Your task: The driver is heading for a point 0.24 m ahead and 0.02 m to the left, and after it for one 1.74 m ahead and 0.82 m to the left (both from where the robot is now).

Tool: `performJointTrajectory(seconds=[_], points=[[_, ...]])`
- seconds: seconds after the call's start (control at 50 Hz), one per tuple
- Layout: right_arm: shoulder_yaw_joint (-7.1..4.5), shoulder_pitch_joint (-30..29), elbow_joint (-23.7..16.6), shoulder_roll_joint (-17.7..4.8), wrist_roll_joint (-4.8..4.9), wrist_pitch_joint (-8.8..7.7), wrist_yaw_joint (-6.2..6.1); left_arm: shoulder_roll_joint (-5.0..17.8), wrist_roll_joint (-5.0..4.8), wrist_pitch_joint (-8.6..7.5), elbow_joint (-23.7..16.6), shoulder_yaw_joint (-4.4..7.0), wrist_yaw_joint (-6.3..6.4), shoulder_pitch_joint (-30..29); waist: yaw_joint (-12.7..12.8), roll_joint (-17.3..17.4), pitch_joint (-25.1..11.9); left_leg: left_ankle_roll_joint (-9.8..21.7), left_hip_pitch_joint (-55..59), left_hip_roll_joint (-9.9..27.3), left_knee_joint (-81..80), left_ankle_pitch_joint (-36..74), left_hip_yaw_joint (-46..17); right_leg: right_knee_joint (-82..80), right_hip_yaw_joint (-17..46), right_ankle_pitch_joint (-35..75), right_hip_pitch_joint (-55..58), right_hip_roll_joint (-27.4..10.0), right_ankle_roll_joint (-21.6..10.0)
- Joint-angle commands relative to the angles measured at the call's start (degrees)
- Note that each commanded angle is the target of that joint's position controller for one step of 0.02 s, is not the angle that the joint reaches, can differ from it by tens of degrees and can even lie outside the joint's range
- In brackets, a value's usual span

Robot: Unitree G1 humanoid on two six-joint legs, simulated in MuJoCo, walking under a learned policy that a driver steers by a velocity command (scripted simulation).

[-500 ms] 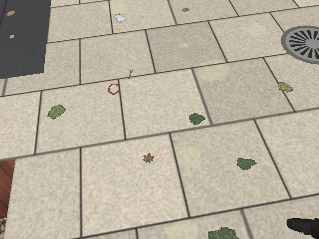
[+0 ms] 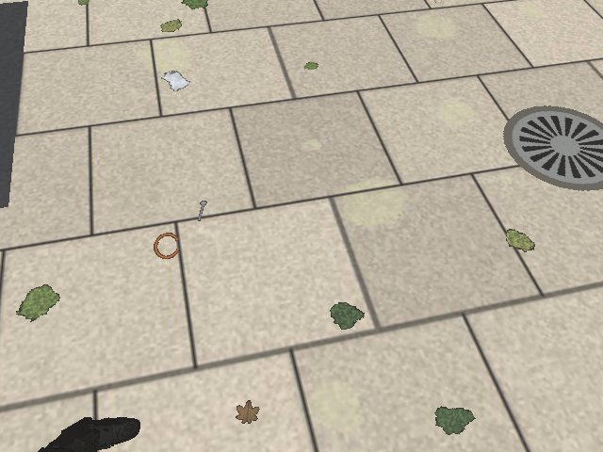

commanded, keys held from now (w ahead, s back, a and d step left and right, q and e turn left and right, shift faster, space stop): q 1.00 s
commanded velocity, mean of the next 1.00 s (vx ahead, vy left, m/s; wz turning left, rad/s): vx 0.12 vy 0.00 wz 0.56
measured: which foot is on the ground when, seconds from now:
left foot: down 0.00-0.14, up 0.16-0.56, down 0.58-1.00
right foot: up 0.00-0.10, down 0.12-0.58, up 0.60-0.98, down 1.00-1.00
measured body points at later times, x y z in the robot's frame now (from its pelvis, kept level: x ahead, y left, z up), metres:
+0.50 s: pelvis +0.16 -0.03 -0.01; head +0.20 +0.00 +0.44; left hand +0.20 +0.29 -0.12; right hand +0.40 -0.24 -0.09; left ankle +0.17 +0.12 -0.72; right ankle +0.21 -0.14 -0.75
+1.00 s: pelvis +0.19 -0.01 -0.02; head +0.22 +0.01 +0.43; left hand +0.17 +0.32 -0.11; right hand +0.50 -0.14 -0.09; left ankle +0.16 +0.11 -0.75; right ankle +0.27 -0.10 -0.75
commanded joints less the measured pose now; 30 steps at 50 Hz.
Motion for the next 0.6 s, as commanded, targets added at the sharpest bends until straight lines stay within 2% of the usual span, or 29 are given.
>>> performJointTrajectory(seconds=[0.02,0.08,0.1,0.12,0.14,0.16,0.18,0.2,0.22,0.24,0.26,0.3,0.36,0.4,0.48,0.54,0.56,0.58,0.6], points=[[-2.69,0.03,-3.36,-10.36,0.47,0.03,-0.76,4.11,-0.54,-1.16,-4.83,1.10,-0.29,-5.72,0.91,7.06,-1.38,7.61,-3.74,11.69,-3.38,12.39,-11.34,-6.09,-2.19,5.55,7.97,4.12,0.49],[-3.00,-0.19,-3.65,-10.40,0.41,1.48,-1.41,6.10,-0.19,-1.65,-4.78,2.24,-0.47,-4.47,2.77,8.65,-2.95,4.82,0.01,11.22,4.05,18.39,-14.82,-10.96,-1.42,3.38,12.72,5.62,-1.43],[-2.92,-2.11,-4.53,-9.90,0.53,1.77,-1.60,6.49,0.03,-1.82,-4.06,2.61,-0.38,-1.67,4.92,8.69,-4.10,3.23,-0.69,9.92,7.52,19.21,-14.72,-14.01,-1.76,6.45,17.33,4.95,-2.66],[-2.52,-3.52,-5.80,-8.33,0.25,1.69,-1.62,8.19,0.63,-1.89,-3.39,3.25,0.04,2.29,7.00,7.56,-7.32,0.94,-3.45,7.24,14.13,18.78,-13.09,-15.19,-0.27,11.64,25.66,1.23,-4.77],[-1.48,-4.25,-7.99,-5.28,-1.03,1.40,-1.65,12.19,1.59,-1.55,-2.95,4.13,0.78,9.80,9.65,-0.20,-15.21,-1.92,-11.82,3.56,29.52,3.98,-8.27,-11.45,8.78,27.36,40.32,-10.45,-9.03],[-0.40,7.87,-7.64,-2.69,-0.36,1.23,-1.35,13.38,1.45,-0.10,-1.85,4.29,0.64,11.50,5.00,-15.83,-23.63,-4.53,-25.53,-1.75,43.72,-31.15,-3.16,-9.13,26.26,34.52,54.24,-24.74,-19.88],[-1.54,9.04,-6.00,-8.70,0.17,1.77,-1.46,9.61,0.03,0.97,-2.26,3.78,0.47,10.32,5.46,-11.01,-21.34,-5.95,-29.46,3.54,50.84,-27.60,-2.27,-11.51,28.46,23.04,49.62,-24.30,-19.73],[-2.54,2.71,-6.64,-11.17,0.32,2.63,-1.70,6.32,-0.07,1.54,-3.04,2.85,0.70,8.10,6.95,-6.67,-14.29,-7.21,-31.65,4.82,53.42,-22.96,-0.52,-12.83,20.61,18.58,43.56,-20.07,-17.27],[-2.82,-0.26,-7.24,-11.08,0.11,3.60,-2.04,5.40,0.18,2.15,-2.95,2.29,0.74,4.77,6.04,-3.68,-10.43,-8.10,-31.12,6.30,52.96,-19.82,1.05,-14.38,14.84,17.24,37.02,-16.97,-15.77],[-3.10,-1.47,-7.92,-10.85,-0.28,4.55,-2.25,4.91,0.24,2.59,-2.79,2.04,0.70,2.25,4.86,-4.28,-7.29,-8.64,-29.81,7.65,51.64,-17.92,1.59,-15.83,11.09,16.06,30.97,-15.06,-15.33],[-2.88,-1.15,-8.23,-9.28,-0.18,5.34,-2.13,5.86,0.80,2.80,-2.38,2.25,0.73,0.76,3.66,-6.03,-5.37,-8.93,-26.19,8.18,50.39,-15.97,2.84,-18.12,7.21,15.36,25.04,-13.21,-15.08],[-2.33,-1.54,-9.01,-6.74,-0.19,5.85,-2.02,6.81,1.21,2.66,-1.41,2.75,0.82,-0.20,3.26,-7.35,-4.65,-9.17,-23.22,8.22,46.02,-12.81,4.98,-20.58,2.27,16.43,21.46,-11.92,-16.00],[-1.86,-4.94,-10.70,-6.06,-0.61,5.74,-1.33,8.21,0.55,2.87,-0.22,3.39,1.27,-0.48,3.94,-5.67,-6.85,-8.68,-21.21,9.71,37.96,-7.31,5.29,-20.96,-1.16,18.42,23.30,-13.49,-17.06],[-1.67,-6.99,-11.62,-6.24,-0.57,5.74,-0.61,9.25,0.17,3.45,0.16,3.69,1.39,-1.12,4.36,-5.36,-7.49,-7.98,-18.10,9.99,32.82,-4.06,6.17,-21.33,-3.49,16.11,23.04,-13.89,-16.81],[-2.04,-10.85,-13.82,-7.94,-0.44,6.22,0.62,11.53,-0.81,4.25,1.52,4.35,0.92,0.28,5.55,-5.72,-6.02,-5.99,-15.00,9.29,24.52,-4.05,8.25,-19.90,-5.21,10.65,24.84,-15.34,-15.40],[-2.61,-10.08,-14.20,-8.35,-0.56,6.36,1.25,12.29,-2.25,4.64,2.57,4.59,0.77,0.69,4.10,-5.17,-5.72,-3.05,-9.06,7.22,12.42,0.22,10.57,-13.95,-7.16,7.58,25.93,-14.90,-11.79],[-3.25,-8.75,-13.75,-9.69,-0.77,6.25,0.96,10.96,-2.27,4.69,3.62,4.31,0.71,2.95,3.90,-3.24,-6.08,-1.37,-3.89,6.24,7.75,5.29,9.70,-9.48,-9.29,3.62,23.66,-12.79,-8.86],[-4.73,-6.39,-13.82,-14.59,-0.70,6.06,0.07,8.30,-0.70,4.71,4.18,3.59,0.46,5.76,4.28,7.08,-7.42,2.06,4.96,13.25,3.41,22.18,-0.83,2.69,-14.51,-6.40,15.81,-7.79,-3.81],[-5.47,-7.17,-15.87,-20.36,-1.69,5.86,-0.66,5.96,1.74,4.64,1.14,2.45,0.44,4.96,5.30,21.64,-7.35,13.68,11.42,27.04,3.29,36.37,-21.12,18.98,-15.49,-33.07,-1.78,1.26,1.80]])
Velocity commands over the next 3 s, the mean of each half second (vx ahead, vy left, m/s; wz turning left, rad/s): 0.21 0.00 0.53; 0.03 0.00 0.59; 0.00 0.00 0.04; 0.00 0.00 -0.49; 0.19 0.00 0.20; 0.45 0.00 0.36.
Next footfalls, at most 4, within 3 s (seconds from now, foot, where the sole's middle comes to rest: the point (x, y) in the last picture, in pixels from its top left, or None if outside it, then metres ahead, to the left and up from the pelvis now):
0.12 right None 0.25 -0.13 -0.78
0.58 left None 0.20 0.12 -0.78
1.00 right None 0.31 -0.07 -0.78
1.30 left None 0.12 0.12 -0.78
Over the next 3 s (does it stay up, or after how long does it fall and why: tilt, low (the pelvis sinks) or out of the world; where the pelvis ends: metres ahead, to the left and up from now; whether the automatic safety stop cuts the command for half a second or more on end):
stays up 0.45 0.23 0.00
